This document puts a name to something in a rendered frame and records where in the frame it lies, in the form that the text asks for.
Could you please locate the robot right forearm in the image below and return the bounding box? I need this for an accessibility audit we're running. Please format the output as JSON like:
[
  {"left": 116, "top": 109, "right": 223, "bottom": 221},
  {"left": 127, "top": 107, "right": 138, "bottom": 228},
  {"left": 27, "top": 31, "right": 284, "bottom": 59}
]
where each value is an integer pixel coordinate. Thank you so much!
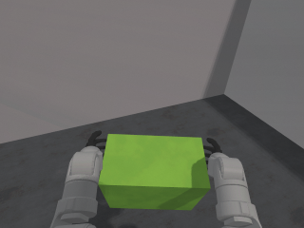
[{"left": 207, "top": 152, "right": 262, "bottom": 228}]

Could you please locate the left robot hand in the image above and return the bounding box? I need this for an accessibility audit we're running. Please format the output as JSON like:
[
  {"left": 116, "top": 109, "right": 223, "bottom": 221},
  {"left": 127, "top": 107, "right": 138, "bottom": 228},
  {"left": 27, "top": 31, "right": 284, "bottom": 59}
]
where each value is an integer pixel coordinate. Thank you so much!
[{"left": 85, "top": 130, "right": 107, "bottom": 156}]

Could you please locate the robot left forearm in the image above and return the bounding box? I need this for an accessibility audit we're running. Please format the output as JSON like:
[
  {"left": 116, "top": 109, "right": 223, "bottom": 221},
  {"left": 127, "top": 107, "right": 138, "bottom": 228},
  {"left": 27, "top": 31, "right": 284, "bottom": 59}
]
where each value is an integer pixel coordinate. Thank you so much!
[{"left": 49, "top": 145, "right": 103, "bottom": 228}]

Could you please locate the right robot hand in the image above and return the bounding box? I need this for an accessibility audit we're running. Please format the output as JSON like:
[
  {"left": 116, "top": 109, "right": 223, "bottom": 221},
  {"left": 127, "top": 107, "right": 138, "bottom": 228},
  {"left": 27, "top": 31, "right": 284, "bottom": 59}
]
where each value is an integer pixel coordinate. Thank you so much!
[{"left": 203, "top": 138, "right": 222, "bottom": 169}]

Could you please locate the carton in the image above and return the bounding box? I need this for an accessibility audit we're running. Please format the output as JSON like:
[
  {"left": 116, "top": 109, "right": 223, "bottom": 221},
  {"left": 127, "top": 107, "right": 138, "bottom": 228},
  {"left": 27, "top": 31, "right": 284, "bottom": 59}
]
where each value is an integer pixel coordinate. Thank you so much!
[{"left": 98, "top": 134, "right": 211, "bottom": 211}]

